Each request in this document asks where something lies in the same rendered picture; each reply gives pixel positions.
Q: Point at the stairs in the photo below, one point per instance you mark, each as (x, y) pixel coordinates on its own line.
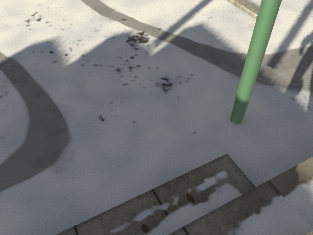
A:
(213, 199)

